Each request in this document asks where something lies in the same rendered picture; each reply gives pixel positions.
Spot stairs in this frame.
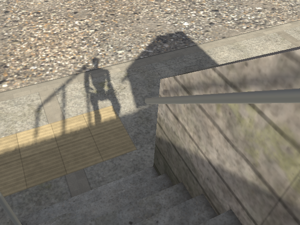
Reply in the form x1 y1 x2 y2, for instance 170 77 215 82
2 166 242 225

